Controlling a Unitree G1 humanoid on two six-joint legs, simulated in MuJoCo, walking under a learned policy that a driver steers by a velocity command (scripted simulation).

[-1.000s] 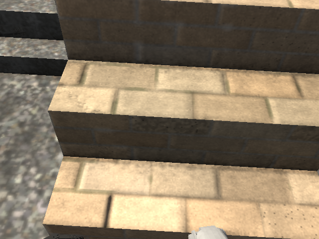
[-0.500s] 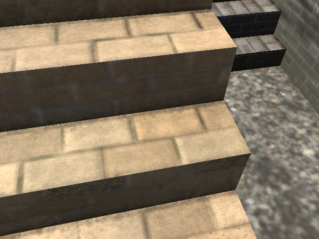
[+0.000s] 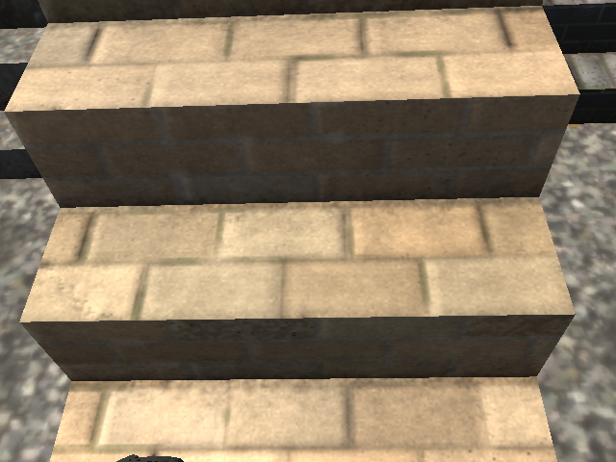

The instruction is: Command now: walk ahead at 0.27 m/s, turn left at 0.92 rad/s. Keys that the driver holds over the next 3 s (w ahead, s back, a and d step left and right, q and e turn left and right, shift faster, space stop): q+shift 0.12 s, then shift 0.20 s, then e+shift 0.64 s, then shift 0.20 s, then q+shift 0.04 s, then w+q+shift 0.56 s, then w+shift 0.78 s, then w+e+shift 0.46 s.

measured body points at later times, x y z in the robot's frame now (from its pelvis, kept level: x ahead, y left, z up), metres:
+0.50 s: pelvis -0.04 +0.08 -0.17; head -0.07 +0.10 +0.28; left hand +0.11 +0.34 -0.27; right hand -0.11 -0.15 -0.31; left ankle -0.09 +0.17 -0.89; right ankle -0.04 -0.07 -0.53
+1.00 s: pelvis -0.10 +0.04 -0.15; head -0.10 +0.03 +0.30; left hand -0.02 +0.28 -0.28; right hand +0.10 -0.27 -0.18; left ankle -0.15 +0.16 -0.72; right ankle -0.12 -0.07 -0.89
